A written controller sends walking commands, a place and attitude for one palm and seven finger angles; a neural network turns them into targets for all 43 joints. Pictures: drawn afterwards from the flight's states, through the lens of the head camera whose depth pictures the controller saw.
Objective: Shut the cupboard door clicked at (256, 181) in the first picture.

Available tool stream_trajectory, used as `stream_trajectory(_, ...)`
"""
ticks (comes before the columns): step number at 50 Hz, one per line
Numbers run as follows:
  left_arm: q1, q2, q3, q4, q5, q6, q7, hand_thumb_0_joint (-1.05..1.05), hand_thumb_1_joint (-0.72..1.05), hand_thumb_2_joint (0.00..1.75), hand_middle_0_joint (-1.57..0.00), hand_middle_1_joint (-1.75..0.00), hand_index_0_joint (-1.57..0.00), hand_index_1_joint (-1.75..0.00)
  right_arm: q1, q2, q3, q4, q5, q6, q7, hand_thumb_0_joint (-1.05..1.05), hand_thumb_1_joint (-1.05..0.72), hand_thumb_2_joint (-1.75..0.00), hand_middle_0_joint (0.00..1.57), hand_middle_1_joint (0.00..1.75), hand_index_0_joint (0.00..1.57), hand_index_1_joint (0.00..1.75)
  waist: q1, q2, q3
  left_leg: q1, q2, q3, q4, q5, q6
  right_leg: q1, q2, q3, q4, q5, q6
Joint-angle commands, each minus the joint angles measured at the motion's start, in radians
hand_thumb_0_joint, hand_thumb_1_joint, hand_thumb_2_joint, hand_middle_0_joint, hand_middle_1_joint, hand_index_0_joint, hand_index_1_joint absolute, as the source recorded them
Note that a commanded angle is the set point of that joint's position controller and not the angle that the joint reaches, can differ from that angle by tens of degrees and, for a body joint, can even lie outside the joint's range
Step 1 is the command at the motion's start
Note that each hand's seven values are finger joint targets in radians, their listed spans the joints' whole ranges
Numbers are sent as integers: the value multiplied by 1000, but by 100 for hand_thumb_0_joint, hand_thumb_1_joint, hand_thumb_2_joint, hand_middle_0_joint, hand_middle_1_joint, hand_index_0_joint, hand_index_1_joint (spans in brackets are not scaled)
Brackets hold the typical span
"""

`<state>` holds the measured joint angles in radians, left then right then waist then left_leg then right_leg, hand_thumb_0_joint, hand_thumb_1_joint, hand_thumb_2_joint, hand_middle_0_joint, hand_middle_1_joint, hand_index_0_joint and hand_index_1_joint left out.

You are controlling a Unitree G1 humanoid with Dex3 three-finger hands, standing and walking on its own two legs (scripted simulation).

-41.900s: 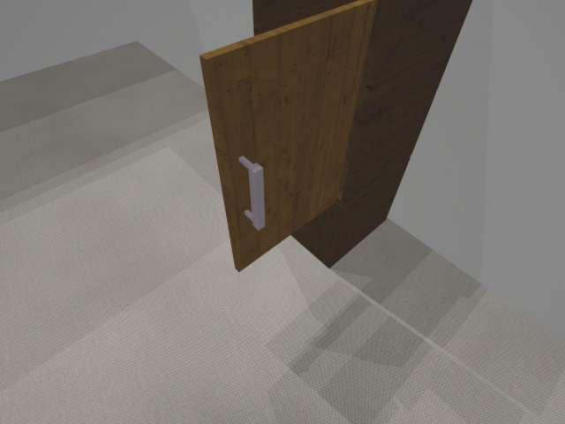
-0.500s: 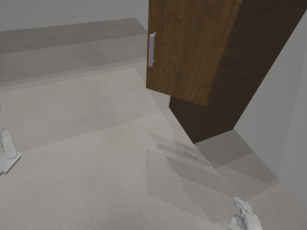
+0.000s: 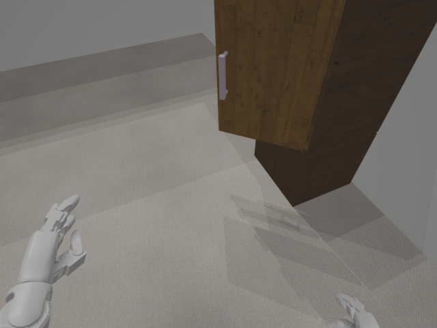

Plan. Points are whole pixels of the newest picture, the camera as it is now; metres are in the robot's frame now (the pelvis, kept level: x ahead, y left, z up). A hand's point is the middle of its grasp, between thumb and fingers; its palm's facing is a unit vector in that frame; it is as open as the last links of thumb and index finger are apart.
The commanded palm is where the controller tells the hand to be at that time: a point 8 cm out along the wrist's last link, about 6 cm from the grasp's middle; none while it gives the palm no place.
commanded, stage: let the arm hang, fingers relaxed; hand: left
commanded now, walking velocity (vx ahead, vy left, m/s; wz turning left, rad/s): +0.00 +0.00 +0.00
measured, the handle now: (224, 76) +0.98 +0.04 -0.04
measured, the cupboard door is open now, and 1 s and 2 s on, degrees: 44 44 44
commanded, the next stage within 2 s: look to check the result in 1.00 s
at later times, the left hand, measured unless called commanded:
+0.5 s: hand out of the picture -0.07 +0.20 -0.16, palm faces +0.00 -0.97 -0.23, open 7.3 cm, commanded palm none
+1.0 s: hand out of the picture -0.02 +0.16 -0.17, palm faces +0.00 -0.99 -0.16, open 7.4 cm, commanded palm none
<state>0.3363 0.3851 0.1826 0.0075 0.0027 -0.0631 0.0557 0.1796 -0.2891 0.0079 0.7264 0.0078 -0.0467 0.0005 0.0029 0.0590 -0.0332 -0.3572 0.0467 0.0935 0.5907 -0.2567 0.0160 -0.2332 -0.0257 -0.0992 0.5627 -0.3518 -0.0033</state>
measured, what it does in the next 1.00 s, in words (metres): stands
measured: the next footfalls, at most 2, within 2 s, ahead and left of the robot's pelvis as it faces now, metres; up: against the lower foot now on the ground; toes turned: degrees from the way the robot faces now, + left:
none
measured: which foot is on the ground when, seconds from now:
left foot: down 0.00-1.00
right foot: down 0.00-1.00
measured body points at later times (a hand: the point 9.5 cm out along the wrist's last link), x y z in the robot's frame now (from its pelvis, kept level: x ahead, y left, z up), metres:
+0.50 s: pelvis -0.02 +0.01 +0.01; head -0.01 +0.01 +0.46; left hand -0.07 +0.25 -0.14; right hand -0.05 -0.21 -0.15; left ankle +0.03 +0.11 -0.73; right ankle -0.04 -0.11 -0.73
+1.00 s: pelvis -0.02 +0.01 +0.01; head -0.02 +0.01 +0.46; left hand -0.02 +0.22 -0.15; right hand -0.04 -0.21 -0.15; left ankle +0.03 +0.11 -0.73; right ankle -0.04 -0.11 -0.73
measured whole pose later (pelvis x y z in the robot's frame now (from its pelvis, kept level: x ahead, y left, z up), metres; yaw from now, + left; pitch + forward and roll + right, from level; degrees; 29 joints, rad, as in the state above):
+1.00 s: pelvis -0.02 +0.01 +0.01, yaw -1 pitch -1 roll +0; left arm 0.31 0.12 0.01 1.13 0.02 0.00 0.03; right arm 0.31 -0.12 -0.01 1.12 -0.01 0.01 -0.03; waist -0.02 0.00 0.02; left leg -0.24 0.03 0.13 0.41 -0.15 0.03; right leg -0.15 -0.03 -0.07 0.43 -0.25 0.00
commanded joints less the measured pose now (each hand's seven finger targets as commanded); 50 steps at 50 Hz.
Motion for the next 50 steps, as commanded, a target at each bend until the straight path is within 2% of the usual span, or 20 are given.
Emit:
stream_trajectory(1,-35,26,-119,346,15,61,-53,0,90,90,-20,-30,-20,-30,-28,-133,-36,-55,-20,18,8,0,-90,-90,20,30,20,30,-11,-209,-20,55,74,-128,-66,170,18,-55,-114,115,-98,155,-49)
stream_trajectory(3,-72,20,-136,478,15,66,-46,0,90,90,-20,-30,-20,-30,-10,-111,-25,-13,-28,38,7,0,-90,-90,20,30,20,30,-19,-218,-8,92,52,-115,-68,192,9,-62,-133,132,-121,172,-58)
stream_trajectory(4,-78,9,-145,540,14,69,-42,0,90,90,-20,-30,-20,-30,-3,-95,-20,11,-32,46,7,0,-90,-90,20,30,20,30,-19,-190,-5,111,49,-109,-80,207,5,-60,-131,133,-128,180,-53)
stream_trajectory(6,-87,-3,-155,651,12,73,-38,0,90,90,-20,-30,-20,-30,7,-87,-13,59,-35,53,6,0,-90,-90,20,30,20,30,-19,-62,-14,126,63,-121,-137,225,4,-20,-102,119,-124,140,-36)
stream_trajectory(7,-77,-12,-158,707,11,72,-37,0,90,90,-20,-30,-20,-30,3,-83,-12,84,-35,52,3,0,-90,-90,20,30,20,30,-11,-7,-16,119,68,-127,-165,201,6,6,-89,122,-135,120,-29)
stream_trajectory(9,-56,-28,-157,807,10,68,-37,0,90,90,-20,-30,-20,-30,14,-65,-12,137,-32,51,-4,0,-90,-90,20,30,20,30,-7,35,-16,119,66,-120,-193,150,4,39,-86,124,-164,117,-30)
stream_trajectory(10,-44,-26,-156,846,10,65,-36,0,90,90,-20,-30,-20,-30,21,-64,-12,159,-29,52,-7,0,-90,-90,20,30,20,30,-5,36,-5,131,62,-122,-192,145,2,37,-85,128,-182,119,-34)
stream_trajectory(11,-28,-64,-141,869,14,64,-34,0,90,90,-20,-30,-20,-30,36,-38,-20,175,-34,52,-12,0,-90,-90,20,30,20,30,-4,69,-16,132,65,-115,-199,118,5,49,-88,122,-200,122,-40)
stream_trajectory(12,-23,-60,-145,901,11,64,-34,0,90,90,-20,-30,-20,-30,45,-30,-19,198,-32,54,-14,0,-90,-90,20,30,20,30,-5,89,-6,134,61,-114,-205,97,3,51,-89,122,-210,120,-42)
stream_trajectory(14,-16,-67,-149,953,9,63,-35,0,90,90,-20,-30,-20,-30,71,-18,-23,237,-28,56,-18,0,-90,-90,20,30,20,30,-9,81,16,137,63,-112,-224,55,2,40,-90,120,-234,104,-45)
stream_trajectory(15,-13,-67,-151,973,10,62,-34,0,90,90,-20,-30,-20,-30,88,-23,-26,250,-26,58,-20,0,-90,-90,20,30,20,30,-10,38,24,150,68,-118,-225,61,3,35,-84,117,-242,104,-45)
stream_trajectory(18,2,-83,-158,1032,9,63,-33,0,90,90,-20,-30,-20,-30,122,-8,-29,295,-23,60,-25,0,-90,-90,20,30,20,30,-14,-9,78,145,71,-117,-256,-2,6,1,-83,114,-263,63,-42)
stream_trajectory(29,68,-133,-159,1116,14,66,-22,0,90,90,-20,-30,-20,-30,190,33,-35,366,-23,57,-32,0,-90,-90,20,30,20,30,-12,-73,131,133,76,-119,-307,-73,18,-38,-67,105,-248,29,-31)
stream_trajectory(36,78,-153,-156,1116,16,65,-18,0,90,90,-20,-30,-20,-30,202,56,-35,375,-24,55,-33,0,-90,-90,20,30,20,30,-12,-41,140,121,73,-115,-315,-81,16,-44,-63,106,-237,37,-28)
stream_trajectory(42,67,-161,-154,1108,15,59,-17,0,90,90,-20,-30,-20,-30,200,70,-35,375,-24,52,-32,0,-90,-90,20,30,20,30,-14,-49,137,145,65,-95,-289,-13,11,-49,-71,112,-247,66,-30)
stream_trajectory(44,59,-160,-152,1105,15,58,-17,0,90,90,-20,-30,-20,-30,200,69,-35,374,-24,51,-33,0,-90,-90,20,30,20,30,-16,-29,139,141,65,-96,-294,-19,10,-45,-68,112,-244,70,-30)
stream_trajectory(50,51,-146,-150,1103,14,54,-18,0,90,90,-20,-30,-20,-30,192,52,-37,368,-22,46,-34,0,-90,-90,20,30,20,30,-13,-33,117,161,69,-92,-278,37,10,-21,-71,113,-247,107,-33)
